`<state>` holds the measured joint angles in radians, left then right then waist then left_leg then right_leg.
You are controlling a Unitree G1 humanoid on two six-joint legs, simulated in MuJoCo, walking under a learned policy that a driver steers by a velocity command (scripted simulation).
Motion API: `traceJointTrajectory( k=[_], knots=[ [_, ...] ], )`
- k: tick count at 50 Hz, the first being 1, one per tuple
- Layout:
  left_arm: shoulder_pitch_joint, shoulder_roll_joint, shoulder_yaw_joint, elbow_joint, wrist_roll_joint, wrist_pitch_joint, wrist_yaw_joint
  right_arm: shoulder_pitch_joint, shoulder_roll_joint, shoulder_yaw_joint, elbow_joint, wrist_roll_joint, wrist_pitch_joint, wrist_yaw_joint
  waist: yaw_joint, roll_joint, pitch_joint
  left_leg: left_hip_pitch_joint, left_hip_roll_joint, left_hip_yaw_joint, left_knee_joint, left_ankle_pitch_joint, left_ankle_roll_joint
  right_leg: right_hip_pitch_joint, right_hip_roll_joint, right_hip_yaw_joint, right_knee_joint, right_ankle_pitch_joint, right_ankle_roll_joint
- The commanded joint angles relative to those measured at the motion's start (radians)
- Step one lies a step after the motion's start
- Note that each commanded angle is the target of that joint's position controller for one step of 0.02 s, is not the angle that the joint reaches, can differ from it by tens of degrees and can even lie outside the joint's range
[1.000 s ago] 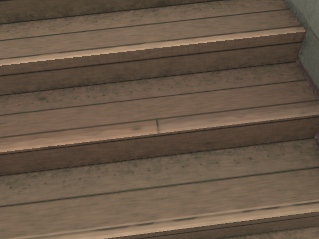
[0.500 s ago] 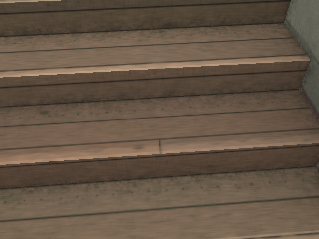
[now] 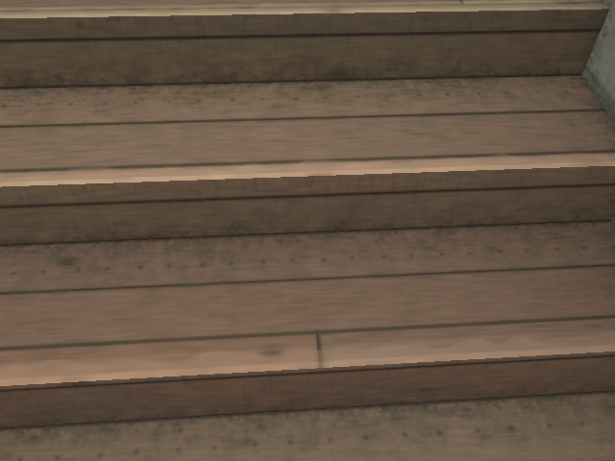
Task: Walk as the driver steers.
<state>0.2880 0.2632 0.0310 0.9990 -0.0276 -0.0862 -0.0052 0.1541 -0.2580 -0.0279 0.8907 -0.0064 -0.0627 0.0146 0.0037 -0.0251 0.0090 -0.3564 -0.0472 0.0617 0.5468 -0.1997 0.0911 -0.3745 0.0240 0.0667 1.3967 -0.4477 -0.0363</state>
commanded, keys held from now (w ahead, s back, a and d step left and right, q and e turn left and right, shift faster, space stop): w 0.96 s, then w+q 0.04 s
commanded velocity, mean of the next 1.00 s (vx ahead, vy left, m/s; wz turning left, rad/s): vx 0.49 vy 0.00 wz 0.00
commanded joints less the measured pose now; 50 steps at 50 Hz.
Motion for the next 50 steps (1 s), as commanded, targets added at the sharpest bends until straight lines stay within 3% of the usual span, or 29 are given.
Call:
traceJointTrajectory(
  k=[1, 5, 6, 7, 10, 13, 15, 16, 18, 20, 21, 22, 23, 24, 25, 27, 28, 30, 32, 33, 35, 38, 40, 42, 44, 46, 48, 49, 50],
  knots=[
    [-0.011, 0.04, 0.003, -0.102, -0.008, 0.002, 0.008, 0.074, -0.054, 0.001, 0.022, -0.022, 0.004, 0.018, 0.009, 0.052, 0.072, 0.143, 0.34, -0.523, -0.398, -0.453, 0.175, -0.526, -0.104, -0.024, 0.373, 0.063, -0.003],
    [-0.006, -0.054, -0.035, -0.171, 0.011, 0.038, 0.015, 0.147, -0.037, 0.025, 0.096, -0.024, 0.018, 0.011, 0.05, 0.09, 0.091, -0.088, 0.261, -0.308, -0.378, -0.38, 0.142, -0.657, -0.12, -0.052, 0.493, 0.167, 0.033],
    [-0.045, -0.097, -0.048, -0.179, 0.007, 0.048, 0.027, 0.241, -0.021, 0.032, 0.133, -0.035, 0.019, 0.005, 0.01, 0.126, 0.075, -0.052, 0.289, -0.322, -0.388, -0.357, 0.173, -0.76, -0.093, -0.092, 0.715, 0.138, 0.051],
    [-0.208, -0.122, -0.061, -0.295, 0.107, 0.072, 0.027, 0.258, -0.074, 0.012, 0.153, -0.017, -0.011, 0.003, 0.029, 0.061, 0.11, -0.071, 0.255, -0.302, -0.391, -0.418, 0.159, -0.814, -0.087, -0.121, 0.695, 0.106, 0.021],
    [-0.374, -0.131, -0.082, -0.431, 0.076, 0.074, 0.05, 0.3, -0.074, 0.021, 0.187, -0.008, -0.046, -0.002, 0.012, 0.076, 0.117, 0.066, 0.293, -0.311, -0.425, -0.424, 0.132, -1.041, -0.096, -0.09, 0.793, 0.024, -0.029],
    [-0.457, -0.132, -0.104, -0.528, 0.071, 0.069, 0.035, 0.385, -0.034, 0.036, 0.234, -0.002, -0.035, -0.039, -0.012, 0.061, 0.092, 0.162, 0.242, -0.244, -0.468, -0.256, 0.115, -1.003, -0.129, -0.152, 0.488, 0.036, -0.025],
    [-0.448, -0.149, -0.119, -0.551, 0.078, 0.078, 0.013, 0.403, -0.084, 0.016, 0.216, 0.01, -0.021, -0.076, -0.037, 0.098, 0.022, 0.254, 0.286, -0.228, -0.594, 0.081, 0.169, -0.793, -0.15, -0.18, 0.208, -0.016, -0.027],
    [-0.458, -0.152, -0.126, -0.557, 0.069, 0.084, 0.012, 0.444, -0.063, 0.018, 0.236, 0.019, -0.008, -0.085, -0.062, 0.097, 0.0, 0.348, 0.274, -0.168, -0.609, 0.276, 0.164, -0.724, -0.137, -0.21, 0.081, -0.053, -0.047],
    [-0.277, -0.139, -0.11, -0.465, 0.035, 0.069, 0.0, 0.395, -0.062, 0.027, 0.173, 0.013, -0.003, -0.068, 0.027, 0.113, -0.166, 0.292, 0.266, -0.025, -0.398, 1.283, 0.155, -0.226, 0.017, -0.34, -0.119, -0.031, -0.088],
    [0.037, -0.052, -0.062, -0.376, 0.046, 0.054, -0.001, 0.326, -0.189, -0.019, 0.133, 0.012, -0.017, -0.038, 0.188, 0.253, -0.386, 0.436, 0.31, -0.006, 0.031, 1.688, 0.098, 0.035, 0.068, -0.224, -0.313, 0.005, -0.135],
    [0.102, 0.018, -0.027, -0.33, 0.067, 0.045, 0.009, 0.332, -0.151, -0.025, 0.09, 0.035, -0.039, -0.013, 0.185, 0.112, -0.438, 0.187, 0.231, -0.029, 0.313, 1.405, 0.053, 0.216, -0.074, 0.12, -0.466, -0.131, -0.196],
    [0.199, 0.152, 0.018, -0.271, 0.077, 0.068, 0.028, 0.302, -0.085, -0.027, 0.045, 0.016, -0.05, 0.026, 0.195, -0.204, -0.44, -0.09, 0.021, -0.052, 0.724, 0.414, 0.006, 0.318, -0.305, 0.699, -0.902, -0.225, -0.298],
    [0.084, 0.166, 0.037, -0.256, 0.054, 0.085, 0.029, 0.301, -0.024, -0.035, 0.035, -0.049, -0.047, 0.041, 0.128, -0.183, -0.401, -0.249, -0.032, -0.24, 1.143, 0.072, 0.003, 0.248, -0.348, 0.992, -1.111, -0.436, -0.295],
    [-0.046, 0.118, 0.03, -0.24, 0.042, 0.079, 0.021, 0.232, 0.039, -0.029, -0.039, -0.061, -0.031, 0.027, 0.032, -0.051, -0.196, -0.37, 0.022, -0.247, 1.324, 0.085, -0.003, 0.066, -0.364, 0.864, -1.112, -0.558, -0.246],
    [0.043, 0.037, -0.011, -0.179, 0.086, 0.038, -0.034, 0.135, -0.027, -0.029, -0.008, -0.017, -0.027, 0.06, 0.149, 0.034, 0.174, -0.625, -0.081, -0.458, 1.514, 0.265, 0.057, -0.106, -0.285, 0.713, -1.057, -0.318, -0.253],
    [-0.001, -0.109, -0.037, -0.051, 0.114, 0.025, -0.085, 0.184, 0.07, 0.003, -0.06, -0.03, -0.02, 0.069, 0.003, 0.097, 0.023, -0.749, -0.09, -0.48, 1.588, 0.318, 0.183, -0.022, -0.278, 0.448, -0.995, 0.088, -0.207],
    [-0.026, -0.12, -0.045, -0.023, 0.139, 0.026, -0.098, 0.2, 0.074, 0.013, -0.073, -0.03, -0.012, 0.068, -0.057, 0.117, -0.01, -0.805, -0.064, -0.457, 1.568, 0.376, 0.209, -0.026, -0.246, 0.312, -0.988, 0.139, -0.162],
    [-0.05, -0.135, -0.051, 0.001, 0.12, 0.008, -0.097, 0.215, 0.038, 0.01, -0.069, -0.017, 0.004, 0.065, -0.1, 0.07, -0.04, -0.884, -0.024, -0.367, 1.535, 0.334, 0.203, 0.012, -0.198, 0.111, -1.02, 0.246, -0.118],
    [-0.044, -0.132, -0.061, 0.008, 0.145, -0.015, -0.08, 0.129, 0.03, 0.013, -0.091, -0.007, -0.005, 0.063, -0.123, 0.012, -0.05, -0.827, 0.012, -0.25, 1.444, 0.322, 0.182, -0.098, -0.106, -0.059, -1.05, 0.28, -0.06],
    [0.055, -0.102, -0.059, 0.032, 0.158, -0.019, -0.063, 0.092, 0.052, 0.027, -0.087, -0.009, -0.006, 0.076, -0.079, -0.086, -0.073, -0.879, 0.006, -0.175, 1.613, 0.253, 0.162, -0.065, -0.099, -0.047, -1.066, 0.291, -0.094],
    [0.205, -0.097, -0.068, 0.074, 0.17, -0.014, -0.053, 0.0, 0.085, 0.054, -0.116, -0.017, 0.0, 0.069, -0.028, -0.072, -0.053, -1.065, 0.01, -0.181, 1.709, 0.185, 0.155, 0.061, -0.13, 0.018, -1.072, 0.257, -0.094],
    [0.35, -0.066, -0.083, 0.134, 0.202, -0.007, -0.092, -0.229, 0.052, 0.072, -0.218, -0.014, 0.021, 0.043, 0.023, 0.02, -0.024, -1.248, 0.047, -0.165, 1.452, 0.227, 0.155, 0.259, -0.206, 0.065, -1.115, 0.269, -0.111],
    [0.431, -0.075, -0.092, 0.157, 0.188, -0.016, -0.105, -0.304, 0.043, 0.073, -0.24, -0.014, 0.047, 0.028, 0.052, -0.07, -0.022, -1.289, 0.075, -0.085, 1.344, 0.231, 0.12, 0.346, -0.229, 0.086, -1.16, 0.329, -0.148],
    [0.419, -0.069, -0.099, 0.14, 0.153, -0.011, -0.125, -0.404, 0.073, 0.08, -0.263, -0.029, 0.081, 0.038, 0.053, -0.073, -0.006, -1.19, 0.123, 0.05, 1.243, 0.124, 0.09, 0.295, -0.284, 0.067, -1.243, 0.529, -0.178],
    [0.255, -0.049, -0.103, 0.069, 0.123, -0.026, -0.129, -0.303, 0.117, 0.092, -0.246, -0.042, 0.098, 0.065, -0.058, -0.119, -0.052, -0.764, 0.085, 0.124, 1.143, 0.116, 0.093, 0.077, -0.234, -0.092, -1.232, 1.008, -0.184],
    [0.275, 0.115, -0.068, 0.062, 0.083, -0.052, -0.126, -0.391, 0.039, 0.071, -0.302, -0.018, 0.118, 0.09, -0.073, -0.153, -0.108, -0.401, -0.021, 0.192, 0.875, -0.026, 0.034, 0.046, -0.281, -0.083, -1.206, 1.694, -0.231],
    [0.304, 0.2, -0.025, 0.112, 0.058, -0.043, -0.132, -0.308, 0.015, 0.055, -0.297, -0.013, 0.108, 0.088, -0.106, -0.201, -0.092, -0.426, -0.078, 0.18, 0.51, -0.198, 0.035, 0.394, -0.318, -0.084, -1.045, 1.941, -0.197],
    [0.264, 0.224, 0.0, 0.112, 0.074, -0.035, -0.134, -0.126, -0.02, 0.032, -0.239, -0.015, 0.098, 0.068, -0.147, -0.196, -0.174, -0.257, -0.09, 0.116, 0.427, -0.144, 0.062, 0.394, -0.307, -0.106, -0.858, 2.024, -0.165],
    [0.374, 0.084, -0.025, 0.088, 0.161, -0.038, -0.144, 0.139, -0.085, 0.017, -0.125, -0.009, 0.092, 0.056, -0.123, 0.005, -0.453, 0.279, -0.006, -0.21, 0.495, 0.224, 0.214, 0.036, -0.236, -0.019, -0.568, 1.813, -0.109]
  ],
)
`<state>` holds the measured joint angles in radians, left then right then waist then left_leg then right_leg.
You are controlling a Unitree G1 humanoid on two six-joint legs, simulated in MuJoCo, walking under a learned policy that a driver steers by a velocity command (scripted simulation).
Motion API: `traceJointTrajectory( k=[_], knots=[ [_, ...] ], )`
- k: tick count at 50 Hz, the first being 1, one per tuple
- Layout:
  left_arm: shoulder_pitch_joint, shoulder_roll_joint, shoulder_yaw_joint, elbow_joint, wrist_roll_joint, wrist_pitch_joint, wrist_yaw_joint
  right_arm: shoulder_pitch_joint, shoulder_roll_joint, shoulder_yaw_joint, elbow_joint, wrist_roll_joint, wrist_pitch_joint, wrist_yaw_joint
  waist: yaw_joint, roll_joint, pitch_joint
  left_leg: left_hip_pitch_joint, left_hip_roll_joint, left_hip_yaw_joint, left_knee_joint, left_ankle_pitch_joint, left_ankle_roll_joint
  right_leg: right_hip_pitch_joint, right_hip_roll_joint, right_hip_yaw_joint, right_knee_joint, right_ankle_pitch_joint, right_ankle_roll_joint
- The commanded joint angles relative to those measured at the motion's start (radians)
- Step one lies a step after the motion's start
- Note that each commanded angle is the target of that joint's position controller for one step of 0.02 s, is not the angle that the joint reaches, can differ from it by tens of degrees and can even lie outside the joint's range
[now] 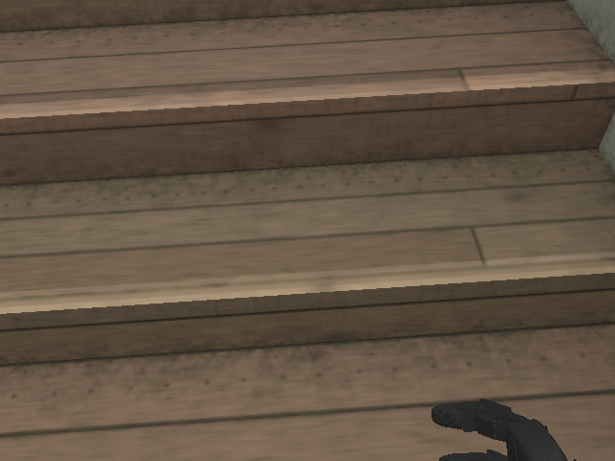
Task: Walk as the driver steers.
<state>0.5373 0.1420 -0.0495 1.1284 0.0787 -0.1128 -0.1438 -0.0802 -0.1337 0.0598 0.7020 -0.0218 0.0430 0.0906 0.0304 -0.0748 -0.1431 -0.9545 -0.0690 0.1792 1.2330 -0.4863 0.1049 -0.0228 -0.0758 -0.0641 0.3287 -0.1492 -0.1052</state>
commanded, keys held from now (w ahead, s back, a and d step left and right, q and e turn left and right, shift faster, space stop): w+q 0.18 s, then q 0.54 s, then w+q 0.28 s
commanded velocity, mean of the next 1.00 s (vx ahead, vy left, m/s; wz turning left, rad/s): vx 0.26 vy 0.00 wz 0.48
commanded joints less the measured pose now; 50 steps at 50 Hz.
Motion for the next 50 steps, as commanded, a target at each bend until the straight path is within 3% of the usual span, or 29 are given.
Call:
traceJointTrajectory(
  k=[1, 2, 3, 5, 8, 10, 11, 14, 17, 18, 19, 21, 22, 23, 24, 25, 26, 28, 29, 32, 35, 40, 43, 45, 46, 47, 48, 49, 50],
  knots=[
    [0.049, 0.157, 0.047, -0.079, 0.047, 0.013, -0.024, 0.67, -0.233, -0.08, 0.176, -0.038, -0.015, -0.029, -0.256, 0.261, -0.353, 1.166, 0.196, -0.809, -0.568, 0.35, 0.334, -0.687, 0.066, 0.183, 0.859, 0.403, -0.008],
    [-0.07, 0.13, 0.069, -0.083, -0.016, 0.024, -0.025, 0.793, -0.226, -0.091, 0.197, -0.078, -0.035, -0.039, -0.299, 0.27, -0.201, 0.994, 0.251, -1.066, -0.772, 0.087, 0.324, -0.859, 0.207, 0.372, 1.339, 0.168, -0.027],
    [-0.121, 0.118, 0.08, -0.108, -0.046, 0.021, 0.004, 0.712, -0.232, -0.099, 0.247, -0.051, -0.069, -0.044, -0.229, 0.18, -0.012, 0.88, 0.252, -1.006, -0.78, 0.084, 0.269, -1.034, 0.198, 0.398, 1.61, 0.205, -0.049],
    [-0.271, 0.096, 0.064, -0.211, -0.001, 0.033, 0.051, 0.473, -0.081, -0.068, 0.286, -0.02, -0.089, -0.023, -0.076, 0.034, -0.021, 0.766, 0.236, -0.812, -0.76, 0.353, 0.265, -1.151, 0.183, 0.354, 1.797, 0.143, -0.088],
    [-0.278, 0.04, 0.022, -0.263, -0.001, 0.064, 0.08, 0.374, 0.068, -0.014, 0.36, -0.032, -0.111, -0.01, 0.067, 0.016, 0.043, 0.609, 0.148, -0.447, -0.786, 0.461, 0.142, -1.271, 0.071, 0.233, 1.767, 0.073, -0.143],
    [-0.345, 0.052, 0.013, -0.295, -0.036, 0.061, 0.087, 0.351, 0.037, -0.018, 0.362, -0.058, -0.139, -0.019, 0.068, 0.042, 0.089, 0.432, 0.088, -0.328, -0.847, 0.438, 0.11, -1.188, 0.031, 0.139, 1.623, -0.037, -0.113],
    [-0.421, 0.04, 0.004, -0.332, -0.069, 0.049, 0.099, 0.427, -0.001, -0.024, 0.368, -0.083, -0.149, -0.031, 0.031, 0.142, 0.07, 0.415, 0.084, -0.363, -0.866, 0.481, 0.12, -1.187, 0.047, 0.108, 1.751, -0.15, -0.087],
    [-0.695, 0.092, -0.008, -0.452, -0.051, 0.035, 0.122, 0.623, -0.077, -0.033, 0.413, -0.105, -0.151, -0.025, -0.043, 0.053, 0.05, 0.6, 0.135, -0.455, -0.868, 0.533, 0.094, -1.317, 0.02, 0.087, 1.526, -0.183, -0.054],
    [-0.889, 0.039, -0.026, -0.534, -0.036, 0.101, 0.12, 0.551, -0.12, -0.05, 0.312, -0.037, -0.154, 0.017, -0.051, 0.154, 0.082, 0.34, 0.192, -0.479, -1.082, 0.568, 0.142, -0.911, 0.005, -0.032, 1.128, -0.259, 0.012],
    [-0.829, 0.025, -0.015, -0.528, -0.031, 0.1, 0.111, 0.522, -0.129, -0.049, 0.25, 0.004, -0.177, 0.012, -0.014, 0.225, 0.085, 0.316, 0.213, -0.466, -1.079, 0.824, 0.144, -0.731, 0.046, -0.104, 1.114, -0.197, 0.042],
    [-0.722, 0.016, -0.014, -0.509, -0.046, 0.109, 0.11, 0.515, -0.176, -0.059, 0.236, 0.013, -0.195, -0.001, 0.031, 0.23, 0.038, 0.381, 0.233, -0.437, -1.007, 1.246, 0.145, -0.616, 0.086, -0.103, 1.089, -0.052, 0.064],
    [-0.57, 0.186, 0.058, -0.469, -0.057, 0.093, 0.133, 0.487, -0.283, -0.11, 0.176, 0.043, -0.211, -0.006, 0.09, 0.238, -0.038, 0.622, 0.194, -0.413, -0.819, 1.733, 0.074, -0.452, 0.178, -0.092, 0.708, -0.101, 0.032],
    [-0.324, 0.239, 0.079, -0.419, -0.051, 0.083, 0.163, 0.483, -0.202, -0.113, 0.166, 0.011, -0.214, 0.0, 0.128, 0.119, -0.29, 0.478, 0.14, -0.395, -0.502, 1.522, -0.004, -0.034, 0.003, 0.212, 0.657, 0.405, -0.124],
    [-0.114, 0.3, 0.098, -0.384, -0.013, 0.086, 0.169, 0.609, -0.044, -0.081, 0.132, -0.042, -0.2, 0.012, 0.127, -0.228, -0.541, 0.196, -0.028, -0.381, -0.163, 0.541, -0.043, 0.252, -0.325, 0.816, 0.302, 0.373, -0.379],
    [-0.108, 0.289, 0.108, -0.383, 0.033, 0.089, 0.164, 0.484, -0.125, -0.126, 0.19, 0.003, -0.15, 0.019, 0.21, -0.232, -0.311, 0.077, -0.046, -0.492, 0.428, 0.256, -0.06, -0.053, -0.362, 1.078, 0.104, -0.15, -0.356],
    [-0.245, 0.289, 0.111, -0.353, -0.006, 0.045, 0.164, 0.455, -0.105, -0.133, 0.177, 0.025, -0.138, 0.014, 0.117, -0.121, -0.088, -0.016, 0.004, -0.463, 0.543, 0.335, -0.05, -0.26, -0.292, 0.906, 0.065, -0.466, -0.264],
    [-0.389, 0.219, 0.107, -0.336, -0.049, 0.016, 0.161, 0.461, -0.089, -0.13, 0.198, 0.02, -0.128, -0.01, 0.019, -0.033, -0.008, -0.02, 0.046, -0.4, 0.574, 0.336, -0.04, -0.414, -0.274, 0.688, 0.104, -0.471, -0.221],
    [-0.518, -0.028, 0.047, -0.301, -0.072, -0.008, 0.161, 0.411, -0.036, -0.103, 0.201, -0.033, -0.117, -0.036, -0.08, 0.157, 0.014, 0.072, 0.119, -0.354, 0.422, 0.297, -0.008, -0.554, -0.216, 0.384, 0.13, -0.287, -0.135],
    [-0.589, -0.065, 0.043, -0.307, -0.077, -0.013, 0.183, 0.404, -0.008, -0.088, 0.202, -0.038, -0.104, -0.04, -0.115, 0.085, 0.004, 0.094, 0.137, -0.335, 0.396, 0.205, -0.016, -0.583, -0.184, 0.315, 0.093, -0.225, -0.107],
    [-0.555, 0.032, 0.072, -0.312, -0.04, -0.033, 0.212, 0.313, -0.067, -0.085, 0.161, 0.004, -0.11, -0.002, -0.089, 0.09, -0.048, 0.089, 0.131, -0.276, 0.373, 0.327, -0.035, -0.522, -0.126, 0.087, 0.052, -0.117, -0.077],
    [-0.509, 0.135, 0.1, -0.336, -0.036, -0.021, 0.193, 0.2, -0.158, -0.099, 0.107, 0.002, -0.12, 0.006, -0.042, 0.02, -0.038, 0.097, 0.145, -0.21, 0.281, 0.261, -0.083, -0.442, -0.157, -0.022, -0.049, -0.107, -0.101],
    [-0.444, 0.225, 0.126, -0.315, -0.02, -0.034, 0.159, 0.173, -0.186, -0.11, 0.103, -0.009, -0.122, 0.004, -0.018, 0.006, 0.045, 0.352, 0.166, -0.159, -0.174, 0.169, -0.098, -0.409, -0.217, -0.064, -0.153, -0.346, -0.054],
    [-0.457, 0.235, 0.13, -0.34, -0.035, -0.06, 0.154, 0.188, -0.184, -0.121, 0.101, -0.014, -0.127, -0.022, -0.034, 0.025, 0.084, 0.418, 0.167, -0.21, -0.335, 0.07, -0.074, -0.253, -0.312, -0.021, -0.141, -0.37, -0.055],
    [-0.403, 0.243, 0.13, -0.31, -0.071, -0.015, 0.157, 0.212, -0.179, -0.135, 0.134, -0.008, -0.129, -0.036, -0.019, 0.083, 0.097, 0.528, 0.112, -0.122, -0.75, 0.187, -0.075, -0.16, -0.255, -0.066, -0.037, -0.507, -0.06],
    [-0.388, 0.237, 0.125, -0.299, -0.059, 0.011, 0.147, 0.255, -0.199, -0.157, 0.17, -0.005, -0.146, -0.05, -0.016, 0.099, 0.09, 0.691, 0.07, -0.111, -0.812, 0.232, -0.066, -0.234, -0.231, -0.082, 0.063, -0.533, -0.042],
    [-0.408, 0.187, 0.111, -0.31, -0.036, 0.03, 0.141, 0.344, -0.231, -0.181, 0.207, -0.018, -0.151, -0.064, -0.033, 0.116, 0.084, 0.782, 0.068, -0.147, -0.846, 0.197, -0.06, -0.275, -0.191, -0.108, 0.216, -0.486, -0.018],
    [-0.462, 0.112, 0.086, -0.411, -0.03, 0.012, 0.133, 0.429, -0.379, -0.237, 0.219, -0.002, -0.174, -0.095, -0.074, 0.33, 0.079, 0.925, 0.21, -0.443, -0.848, -0.004, 0.108, -0.586, -0.067, -0.18, 0.39, -0.463, 0.058],
    [-0.583, 0.08, 0.061, -0.432, -0.02, -0.006, 0.125, 0.532, -0.347, -0.234, 0.239, -0.026, -0.185, -0.113, -0.209, 0.263, 0.106, 1.031, 0.304, -0.781, -0.962, -0.13, 0.211, -0.834, -0.017, -0.029, 0.619, -0.444, 0.092],
    [-0.532, 0.034, 0.044, -0.402, -0.02, -0.018, 0.106, 0.497, -0.319, -0.22, 0.251, -0.047, -0.192, -0.11, -0.174, 0.257, 0.093, 1.059, 0.352, -0.896, -0.97, -0.088, 0.226, -0.974, 0.003, 0.133, 0.906, -0.32, 0.081]
  ],
)
Over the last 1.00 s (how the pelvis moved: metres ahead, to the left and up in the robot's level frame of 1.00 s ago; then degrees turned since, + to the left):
0.56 -0.04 0.20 -1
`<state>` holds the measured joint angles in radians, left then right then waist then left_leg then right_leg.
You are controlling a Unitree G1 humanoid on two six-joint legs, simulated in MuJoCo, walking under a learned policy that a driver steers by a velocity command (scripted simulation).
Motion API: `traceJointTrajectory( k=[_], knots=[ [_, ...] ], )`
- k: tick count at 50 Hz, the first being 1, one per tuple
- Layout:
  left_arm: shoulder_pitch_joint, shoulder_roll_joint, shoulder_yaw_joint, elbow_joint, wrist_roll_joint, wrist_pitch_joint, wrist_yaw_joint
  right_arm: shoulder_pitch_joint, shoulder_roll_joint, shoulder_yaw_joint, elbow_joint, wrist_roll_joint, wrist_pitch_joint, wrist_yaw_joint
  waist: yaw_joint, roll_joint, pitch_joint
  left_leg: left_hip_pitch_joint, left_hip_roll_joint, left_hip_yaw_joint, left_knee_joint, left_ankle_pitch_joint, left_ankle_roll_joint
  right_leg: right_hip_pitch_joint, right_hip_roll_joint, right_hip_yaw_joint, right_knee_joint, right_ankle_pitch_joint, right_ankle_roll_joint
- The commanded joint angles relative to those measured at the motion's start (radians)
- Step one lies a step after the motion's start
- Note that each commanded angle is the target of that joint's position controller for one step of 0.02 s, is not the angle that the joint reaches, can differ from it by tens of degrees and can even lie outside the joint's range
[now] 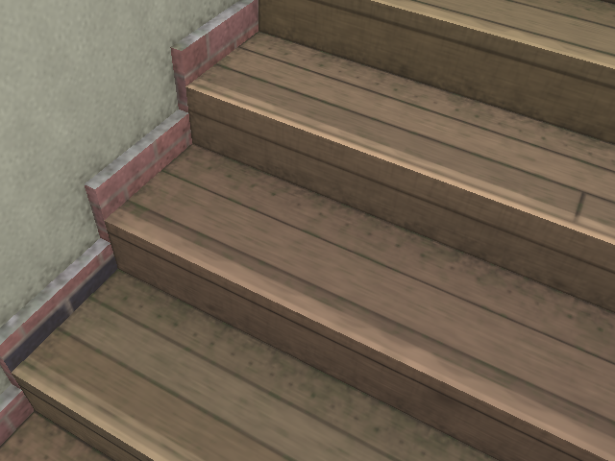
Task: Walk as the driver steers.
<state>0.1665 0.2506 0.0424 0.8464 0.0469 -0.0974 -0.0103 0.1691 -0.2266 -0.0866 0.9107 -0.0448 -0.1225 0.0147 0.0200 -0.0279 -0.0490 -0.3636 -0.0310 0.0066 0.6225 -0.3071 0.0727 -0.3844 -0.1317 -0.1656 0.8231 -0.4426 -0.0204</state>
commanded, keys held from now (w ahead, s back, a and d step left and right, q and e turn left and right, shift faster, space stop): w+q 0.34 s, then w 0.52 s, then e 0.14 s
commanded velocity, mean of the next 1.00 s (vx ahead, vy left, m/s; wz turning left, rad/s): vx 0.43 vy -0.02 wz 0.31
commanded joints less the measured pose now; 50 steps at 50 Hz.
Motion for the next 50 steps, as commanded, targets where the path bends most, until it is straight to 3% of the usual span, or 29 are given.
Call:
traceJointTrajectory(
  k=[1, 2, 4, 8, 13, 15, 17, 18, 19, 20, 21, 22, 23, 24, 26, 28, 29, 31, 34, 35, 36, 38, 43, 44, 45, 47, 48, 49, 50],
  knots=[
    [-0.072, -0.022, -0.034, -0.072, -0.004, -0.044, -0.029, 0.191, -0.185, -0.063, 0.036, -0.034, -0.019, -0.024, -0.113, 0.156, -0.001, 0.429, 0.316, -0.711, -0.34, -0.181, 0.255, -0.677, 0.081, 0.317, 0.668, 0.056, -0.018],
    [-0.018, 0.05, -0.013, -0.037, -0.001, -0.053, -0.018, 0.16, -0.146, -0.045, 0.024, -0.026, -0.008, -0.011, -0.087, 0.114, -0.012, 0.368, 0.292, -0.644, -0.31, -0.128, 0.235, -0.696, 0.087, 0.335, 0.803, 0.134, -0.043],
    [-0.031, 0.053, -0.016, -0.035, 0.044, -0.042, -0.018, 0.049, -0.078, -0.008, -0.025, -0.002, 0.017, -0.001, -0.027, 0.06, 0.014, 0.173, 0.215, -0.507, -0.296, -0.036, 0.224, -0.657, 0.091, 0.299, 0.856, 0.261, -0.044],
    [-0.057, -0.005, -0.056, -0.033, 0.03, -0.033, -0.037, 0.344, -0.004, 0.03, 0.08, -0.041, 0.032, 0.03, -0.087, 0.101, 0.026, 0.278, 0.208, -0.537, -0.235, -0.033, 0.285, -0.972, 0.146, 0.26, 1.273, 0.131, -0.057],
    [-0.199, -0.022, -0.088, -0.118, 0.029, -0.024, -0.009, 0.391, 0.016, 0.079, 0.108, -0.059, 0.016, 0.024, -0.101, 0.112, 0.048, 0.202, 0.19, -0.508, -0.216, -0.014, 0.239, -1.078, 0.113, 0.234, 1.351, 0.081, -0.085],
    [-0.27, 0.0, -0.091, -0.182, 0.013, -0.018, 0.007, 0.425, -0.018, 0.078, 0.11, -0.076, 0.009, 0.024, -0.116, 0.12, 0.049, 0.181, 0.192, -0.503, -0.214, 0.031, 0.218, -1.085, 0.096, 0.238, 1.311, 0.1, -0.065],
    [-0.443, -0.013, -0.107, -0.298, 0.01, 0.008, 0.012, 0.357, -0.025, 0.085, 0.09, -0.059, 0.009, 0.028, -0.098, 0.045, 0.073, -0.038, 0.169, -0.471, -0.333, -0.079, 0.167, -0.823, 0.029, 0.205, 0.767, 0.077, -0.026],
    [-0.493, -0.06, -0.127, -0.334, 0.009, 0.029, -0.003, 0.272, -0.06, 0.078, 0.045, -0.001, 0.005, 0.049, -0.047, 0.097, 0.101, -0.371, 0.172, -0.425, -0.511, -0.069, 0.185, -0.401, 0.064, 0.08, 0.543, -0.155, -0.001],
    [-0.468, -0.095, -0.132, -0.342, -0.001, 0.041, -0.032, 0.278, -0.143, 0.06, 0.041, 0.027, -0.001, 0.055, -0.02, 0.203, 0.087, -0.489, 0.22, -0.468, -0.564, 0.17, 0.217, -0.205, 0.116, 0.012, 0.687, -0.163, 0.015],
    [-0.317, -0.052, -0.123, -0.316, -0.022, 0.044, -0.051, 0.208, -0.234, 0.031, 0.019, 0.028, -0.005, 0.067, 0.056, 0.239, 0.091, -0.301, 0.281, -0.442, -0.503, 0.542, 0.189, -0.255, 0.132, 0.063, 0.653, -0.104, 0.002],
    [-0.178, 0.048, -0.082, -0.25, -0.039, 0.03, -0.056, 0.172, -0.253, 0.017, -0.004, 0.026, -0.016, 0.075, 0.1, 0.182, -0.018, -0.058, 0.272, -0.365, -0.359, 0.944, 0.167, -0.231, 0.187, 0.051, 0.474, -0.061, -0.017],
    [0.022, 0.128, -0.046, -0.157, -0.033, 0.01, -0.06, 0.244, -0.197, 0.007, 0.023, -0.004, -0.024, 0.089, 0.117, 0.102, -0.165, 0.086, 0.155, -0.257, -0.044, 1.167, 0.098, -0.035, 0.195, 0.147, 0.251, 0.091, -0.066],
    [0.274, 0.15, -0.041, -0.054, 0.004, -0.003, -0.061, 0.412, -0.01, 0.043, 0.036, -0.059, -0.02, 0.109, 0.096, -0.21, -0.392, -0.328, -0.041, -0.278, 0.282, 0.621, 0.041, 0.481, 0.009, 0.717, 0.035, 0.168, -0.298],
    [0.494, 0.191, -0.024, -0.02, 0.032, 0.013, -0.063, 0.295, -0.023, 0.028, 0.019, -0.013, -0.004, 0.113, 0.206, -0.286, -0.323, -0.586, -0.171, -0.379, 0.696, 0.087, 0.025, 0.512, -0.109, 1.158, -0.245, -0.064, -0.363],
    [0.344, 0.152, -0.027, 0.025, -0.011, 0.003, -0.043, 0.09, 0.011, 0.03, -0.018, 0.014, -0.008, 0.081, 0.139, -0.142, 0.037, -0.778, -0.073, -0.309, 1.05, 0.309, 0.068, 0.056, -0.119, 1.043, -0.293, -0.549, -0.31],
    [0.115, -0.035, -0.064, 0.046, -0.015, -0.003, -0.033, 0.09, 0.033, 0.046, -0.025, -0.005, 0.001, 0.03, -0.014, 0.002, 0.008, -0.67, 0.014, -0.259, 1.059, 0.376, 0.073, -0.138, -0.116, 0.805, -0.258, -0.242, -0.262],
    [0.07, -0.108, -0.047, 0.087, -0.031, 0.003, 0.036, 0.047, 0.08, 0.056, -0.139, -0.014, 0.052, 0.001, -0.092, 0.021, 0.021, -0.469, 0.015, -0.171, 1.033, 0.156, 0.02, -0.259, -0.11, 0.747, -0.362, -0.195, -0.173],
    [0.075, -0.076, -0.037, 0.143, 0.001, -0.017, 0.064, -0.001, 0.091, 0.066, -0.21, 0.016, 0.094, -0.015, -0.107, -0.008, 0.115, -0.602, -0.008, -0.142, 1.163, 0.057, -0.006, -0.257, -0.111, 0.623, -0.394, -0.093, -0.184],
    [0.082, -0.01, -0.012, 0.151, -0.02, -0.028, 0.048, -0.119, -0.005, 0.064, -0.313, 0.007, 0.071, -0.017, -0.115, 0.066, 0.151, -0.6, 0.073, -0.158, 0.835, 0.138, 0.002, -0.17, -0.064, 0.453, -0.564, -0.002, -0.137],
    [0.015, -0.058, -0.036, 0.099, 0.031, -0.036, 0.013, -0.154, -0.057, 0.063, -0.286, 0.032, 0.058, 0.038, -0.015, 0.025, -0.183, -0.596, 0.015, -0.12, 0.778, 0.313, 0.034, -0.022, -0.026, 0.366, -0.47, 0.109, -0.211],
    [0.059, -0.049, -0.035, 0.103, 0.064, -0.034, -0.019, -0.223, -0.032, 0.066, -0.308, 0.018, 0.065, 0.051, -0.016, 0.041, -0.11, -0.63, 0.09, -0.105, 0.723, 0.323, 0.052, 0.04, -0.075, 0.354, -0.528, 0.125, -0.202],
    [0.074, -0.026, -0.034, 0.072, 0.041, -0.051, -0.039, -0.133, -0.027, 0.06, -0.248, -0.033, 0.071, 0.074, -0.024, -0.004, -0.037, -0.54, 0.093, -0.03, 0.656, 0.391, 0.047, 0.053, -0.034, 0.235, -0.545, 0.256, -0.177],
    [0.286, 0.005, -0.037, 0.092, 0.002, -0.044, -0.049, -0.357, 0.004, 0.054, -0.324, -0.011, 0.076, 0.059, 0.061, -0.07, 0.019, -0.354, 0.058, 0.082, 0.178, 0.266, -0.003, 0.258, -0.061, 0.193, -0.525, 0.638, -0.176],
    [0.328, 0.103, 0.009, 0.074, -0.032, -0.031, 0.036, -0.313, 0.029, 0.075, -0.305, 0.034, 0.055, 0.056, 0.084, 0.013, 0.092, -0.253, -0.008, 0.181, -0.003, 0.16, -0.014, 0.273, -0.066, 0.261, -0.612, 0.666, -0.141],
    [0.316, 0.095, 0.005, 0.122, -0.034, 0.011, 0.054, -0.188, 0.006, 0.066, -0.276, 0.032, 0.03, 0.018, 0.0, -0.122, 0.123, -0.106, -0.068, 0.161, -0.1, 0.153, -0.017, 0.318, 0.045, 0.184, -0.412, 1.068, -0.136],
    [0.307, 0.13, 0.022, 0.093, -0.087, 0.013, 0.046, 0.029, -0.03, 0.058, -0.234, -0.016, -0.017, -0.015, -0.105, -0.109, -0.072, 0.324, 0.027, 0.092, -0.281, 0.537, -0.011, 0.193, 0.072, 0.195, -0.116, 0.944, -0.083],
    [0.255, 0.082, 0.019, 0.034, -0.094, 0.0, 0.042, 0.117, -0.095, 0.044, -0.22, -0.05, -0.027, -0.032, -0.131, 0.023, -0.161, 0.588, 0.255, -0.093, -0.131, 1.076, -0.008, -0.056, 0.125, 0.175, 0.114, 0.396, -0.054],
    [0.298, -0.055, 0.0, -0.036, -0.146, 0.001, 0.032, 0.191, -0.188, 0.022, -0.212, -0.042, -0.002, -0.052, -0.1, 0.289, -0.438, 0.949, 0.567, -0.348, 0.061, 1.936, 0.227, -0.301, 0.212, 0.175, 0.505, -0.238, 0.005],
    [0.497, -0.12, -0.042, 0.04, 0.016, -0.006, -0.074, 0.386, -0.127, 0.009, -0.106, -0.012, 0.031, -0.028, -0.138, 0.395, -0.724, 0.934, 0.55, -0.558, -0.127, 1.155, 0.435, -0.322, 0.152, 0.372, 0.853, -0.154, 0.029]
  ],
)
Over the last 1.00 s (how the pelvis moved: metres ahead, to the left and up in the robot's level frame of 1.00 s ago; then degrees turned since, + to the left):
0.35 0.03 0.28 32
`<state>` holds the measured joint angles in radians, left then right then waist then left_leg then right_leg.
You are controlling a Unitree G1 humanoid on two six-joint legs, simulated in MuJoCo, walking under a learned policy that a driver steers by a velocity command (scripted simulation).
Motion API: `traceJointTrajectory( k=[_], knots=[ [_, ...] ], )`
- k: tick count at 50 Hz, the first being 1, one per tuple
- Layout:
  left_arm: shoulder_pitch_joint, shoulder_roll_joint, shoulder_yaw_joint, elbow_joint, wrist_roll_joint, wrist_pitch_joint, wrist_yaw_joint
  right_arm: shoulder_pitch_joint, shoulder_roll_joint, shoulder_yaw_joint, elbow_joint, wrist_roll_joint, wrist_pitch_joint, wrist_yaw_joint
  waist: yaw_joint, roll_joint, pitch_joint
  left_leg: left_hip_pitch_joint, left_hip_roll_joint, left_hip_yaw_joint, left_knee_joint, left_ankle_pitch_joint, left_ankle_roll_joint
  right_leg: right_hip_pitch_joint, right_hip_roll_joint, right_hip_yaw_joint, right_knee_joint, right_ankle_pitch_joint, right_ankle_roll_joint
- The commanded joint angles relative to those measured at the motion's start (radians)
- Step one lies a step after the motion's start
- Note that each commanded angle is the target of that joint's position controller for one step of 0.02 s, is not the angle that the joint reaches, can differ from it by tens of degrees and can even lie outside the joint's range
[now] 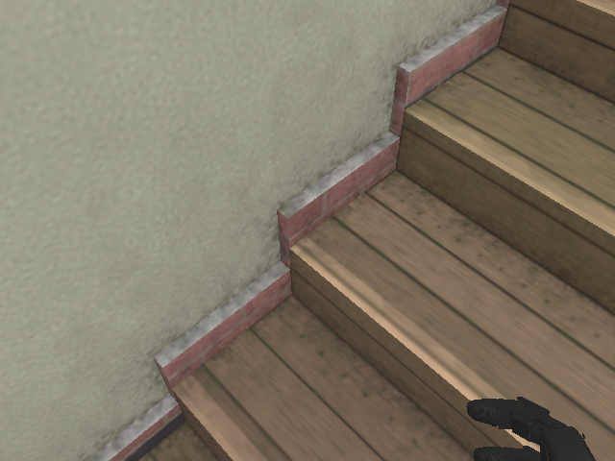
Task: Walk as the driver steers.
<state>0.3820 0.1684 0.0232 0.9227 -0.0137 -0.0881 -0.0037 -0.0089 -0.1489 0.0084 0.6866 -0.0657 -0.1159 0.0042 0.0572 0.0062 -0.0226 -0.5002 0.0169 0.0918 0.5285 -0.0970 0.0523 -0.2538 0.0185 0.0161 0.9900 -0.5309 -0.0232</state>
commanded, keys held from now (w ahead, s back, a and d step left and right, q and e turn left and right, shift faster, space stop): e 1.00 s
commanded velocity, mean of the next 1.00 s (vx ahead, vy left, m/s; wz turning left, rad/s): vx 0.06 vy -0.01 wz -0.51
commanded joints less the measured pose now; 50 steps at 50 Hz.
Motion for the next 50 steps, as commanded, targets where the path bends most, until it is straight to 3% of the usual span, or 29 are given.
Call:
traceJointTrajectory(
  k=[1, 2, 4, 8, 9, 11, 12, 13, 14, 15, 16, 17, 20, 21, 22, 23, 24, 25, 26, 27, 28, 29, 33, 39, 43, 47, 48, 49, 50],
  knots=[
    [0.084, 0.019, 0.024, -0.046, 0.058, -0.007, -0.1, 0.467, -0.191, -0.094, 0.172, -0.021, 0.039, -0.019, -0.15, 0.134, -0.276, 0.721, 0.413, -0.477, -0.137, 0.414, 0.338, -0.646, 0.005, 0.171, 0.852, 0.015, 0.003],
    [0.008, 0.042, 0.041, -0.052, 0.027, 0.0, -0.08, 0.266, -0.114, -0.077, 0.131, -0.008, 0.052, -0.018, -0.09, 0.05, -0.122, 0.411, 0.368, -0.295, -0.209, 0.226, 0.275, -0.663, -0.06, 0.094, 0.844, 0.092, 0.007],
    [0.029, 0.002, 0.032, -0.075, 0.036, 0.009, -0.073, 0.141, -0.04, -0.047, 0.11, 0.017, 0.058, 0.007, 0.014, 0.027, -0.155, 0.197, 0.325, -0.129, -0.229, 0.41, 0.263, -0.555, -0.095, 0.059, 0.911, -0.002, 0.011],
    [-0.081, -0.009, 0.007, -0.13, -0.002, 0.036, -0.051, 0.033, -0.081, -0.056, 0.101, -0.016, 0.033, -0.011, -0.006, 0.039, -0.198, 0.167, 0.351, -0.079, -0.293, 0.242, 0.263, -0.702, -0.063, 0.084, 1.2, -0.064, -0.004],
    [-0.293, 0.027, 0.035, -0.222, 0.027, 0.064, 0.057, 0.301, -0.214, -0.097, 0.2, 0.034, -0.015, -0.033, -0.081, -0.125, 0.009, 0.396, 0.394, -0.149, -0.303, 0.094, 0.188, -0.933, -0.103, 0.019, 1.01, -0.054, 0.01],
    [-0.438, -0.056, 0.001, -0.332, 0.056, 0.097, 0.103, 0.485, -0.184, -0.091, 0.296, 0.039, -0.034, -0.059, -0.115, 0.018, -0.001, 0.517, 0.434, -0.168, -0.308, 0.071, 0.165, -1.115, -0.118, 0.087, 1.093, -0.102, -0.033],
    [-0.472, -0.066, -0.01, -0.377, 0.05, 0.104, 0.101, 0.486, -0.203, -0.1, 0.297, 0.041, -0.022, -0.063, -0.101, 0.121, -0.02, 0.55, 0.425, -0.154, -0.336, -0.038, 0.157, -1.157, -0.137, 0.091, 1.054, -0.147, -0.045],
    [-0.315, -0.022, -0.053, -0.332, -0.014, 0.146, 0.028, 0.398, -0.041, -0.028, 0.254, -0.059, -0.012, -0.021, -0.068, 0.151, -0.229, 0.447, 0.446, -0.168, -0.297, 0.013, 0.218, -1.198, -0.13, 0.196, 1.128, -0.008, -0.04],
    [-0.311, -0.004, -0.043, -0.337, 0.001, 0.159, 0.001, 0.335, -0.097, -0.047, 0.233, -0.081, -0.011, -0.001, -0.025, 0.107, -0.176, 0.39, 0.412, -0.095, -0.319, -0.083, 0.212, -1.159, -0.131, 0.175, 1.096, 0.011, -0.054],
    [-0.3, -0.007, -0.044, -0.348, 0.017, 0.16, -0.031, 0.17, -0.222, -0.087, 0.17, -0.045, -0.013, 0.012, 0.056, 0.032, -0.161, 0.222, 0.347, 0.019, -0.418, -0.193, 0.184, -0.905, -0.141, 0.06, 0.726, -0.09, -0.032],
    [-0.341, 0.058, -0.031, -0.36, 0.013, 0.138, -0.047, 0.121, -0.308, -0.125, 0.101, -0.014, -0.03, 0.015, 0.029, 0.046, -0.161, 0.104, 0.292, 0.076, -0.444, -0.241, 0.138, -0.668, -0.09, -0.012, 0.56, -0.244, -0.009],
    [-0.367, 0.051, -0.027, -0.349, 0.027, 0.1, -0.067, 0.115, -0.32, -0.13, 0.083, 0.024, -0.038, 0.01, 0.011, 0.09, -0.166, 0.023, 0.278, 0.118, -0.434, -0.193, 0.125, -0.481, -0.056, -0.109, 0.579, -0.212, 0.019],
    [-0.246, 0.111, -0.019, -0.308, 0.002, 0.042, -0.077, 0.036, -0.368, -0.152, 0.014, 0.021, -0.038, 0.027, 0.059, 0.113, -0.154, 0.225, 0.341, 0.107, -0.243, 0.209, 0.127, -0.403, 0.032, -0.079, 0.259, -0.014, -0.04],
    [-0.153, 0.192, 0.008, -0.278, -0.003, 0.012, -0.059, 0.067, -0.295, -0.144, -0.012, 0.047, -0.033, 0.039, 0.044, 0.011, -0.229, 0.188, 0.265, 0.159, 0.046, 0.506, 0.088, -0.197, 0.059, 0.051, 0.077, 0.423, -0.143],
    [0.076, 0.441, 0.07, -0.274, 0.039, -0.021, -0.014, 0.045, -0.11, -0.103, -0.143, 0.022, -0.035, 0.037, 0.053, -0.45, -0.411, -0.262, 0.012, 0.097, 0.517, -0.46, -0.06, 0.194, -0.245, 0.873, -0.347, 1.095, -0.442],
    [0.127, 0.495, 0.087, -0.269, 0.057, -0.038, -0.037, 0.139, -0.054, -0.084, -0.145, 0.066, -0.024, 0.046, 0.053, -0.424, -0.432, -0.361, -0.143, -0.362, 0.819, -0.321, -0.048, 0.214, -0.312, 1.097, -0.472, 1.161, -0.309],
    [0.065, 0.423, 0.082, -0.276, 0.062, -0.034, -0.066, 0.101, -0.077, -0.101, -0.133, 0.113, -0.013, 0.031, 0.052, -0.379, -0.256, -0.475, -0.18, -0.497, 1.02, -0.237, -0.043, 0.065, -0.279, 0.959, -0.466, 0.829, -0.2],
    [-0.085, 0.347, 0.068, -0.282, 0.012, -0.019, -0.077, 0.064, -0.171, -0.112, -0.113, 0.095, 0.004, -0.001, 0.01, -0.382, -0.196, -0.522, -0.134, -0.457, 1.149, -0.188, -0.051, -0.044, -0.191, 0.765, -0.341, 0.501, -0.164],
    [-0.214, 0.278, 0.051, -0.283, -0.044, -0.005, -0.072, 0.136, -0.156, -0.087, -0.073, 0.034, 0.009, -0.013, -0.075, -0.31, -0.157, -0.56, -0.092, -0.373, 1.173, -0.066, -0.027, -0.145, -0.129, 0.609, -0.215, 0.365, -0.182],
    [-0.301, 0.219, 0.036, -0.278, -0.029, 0.002, -0.066, 0.143, -0.157, -0.063, -0.065, 0.003, 0.024, -0.009, -0.119, -0.119, -0.153, -0.481, -0.067, -0.301, 1.219, -0.077, -0.022, -0.31, -0.093, 0.574, -0.19, 0.308, -0.24],
    [-0.347, 0.198, 0.027, -0.29, 0.011, 0.007, -0.055, 0.141, -0.172, -0.056, -0.075, 0.015, 0.033, -0.008, -0.132, -0.041, -0.155, -0.436, -0.058, -0.288, 1.215, -0.083, -0.04, -0.389, -0.091, 0.585, -0.229, 0.292, -0.238],
    [-0.371, 0.177, 0.02, -0.286, 0.039, 0.009, -0.045, 0.156, -0.177, -0.051, -0.08, 0.042, 0.041, -0.007, -0.124, -0.05, -0.184, -0.451, -0.064, -0.288, 1.249, -0.098, -0.068, -0.358, -0.112, 0.616, -0.301, 0.36, -0.25],
    [-0.251, 0.152, 0.006, -0.252, 0.072, -0.007, -0.017, 0.033, -0.187, -0.03, -0.109, 0.033, 0.079, -0.026, -0.036, -0.028, -0.206, -0.568, -0.04, -0.28, 1.131, -0.073, -0.156, -0.202, -0.107, 0.572, -0.364, 0.347, -0.247],
    [-0.197, 0.206, 0.018, -0.315, 0.02, -0.032, -0.003, -0.056, -0.156, -0.028, -0.156, 0.01, 0.066, -0.011, 0.015, -0.087, -0.133, -0.42, 0.012, -0.144, 0.698, -0.196, -0.198, -0.128, -0.084, 0.518, -0.522, 0.107, -0.182],
    [-0.256, 0.235, 0.029, -0.371, 0.012, -0.042, -0.028, -0.055, -0.137, -0.036, -0.182, 0.009, 0.036, 0.042, -0.019, -0.147, -0.049, -0.089, -0.029, -0.04, 0.436, -0.266, -0.14, -0.235, -0.069, 0.469, -0.523, 0.199, -0.166],
    [-0.209, 0.157, 0.026, -0.321, 0.012, -0.005, -0.049, 0.058, -0.094, -0.034, -0.176, 0.045, -0.002, 0.021, -0.064, -0.08, -0.102, 0.196, 0.009, -0.095, 0.004, 0.047, -0.052, -0.159, -0.061, 0.553, -0.344, 0.367, -0.199],
    [-0.156, 0.12, 0.023, -0.312, -0.002, -0.005, -0.049, 0.071, -0.145, -0.053, -0.182, 0.024, -0.018, 0.011, -0.056, -0.002, -0.12, 0.279, 0.132, -0.186, -0.022, 0.289, 0.073, -0.211, 0.024, 0.464, -0.2, 0.257, -0.117],
    [-0.039, 0.065, 0.009, -0.342, 0.037, -0.008, -0.029, 0.037, -0.272, -0.074, -0.212, 0.048, -0.019, -0.006, 0.028, 0.302, -0.28, 0.565, 0.397, -0.605, -0.095, 0.493, 0.414, -0.5, 0.158, 0.261, -0.021, -0.03, 0.042],
    [-0.163, 0.228, 0.057, -0.328, 0.055, 0.012, -0.018, 0.145, -0.26, -0.091, -0.177, 0.018, -0.013, -0.014, -0.073, 0.127, -0.231, 0.575, 0.452, -0.768, -0.176, 0.228, 0.418, -0.65, 0.112, 0.202, 0.292, -0.106, 0.131]
  ],
)
Over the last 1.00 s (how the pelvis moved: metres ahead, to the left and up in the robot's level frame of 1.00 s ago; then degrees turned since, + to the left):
0.49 0.00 0.16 16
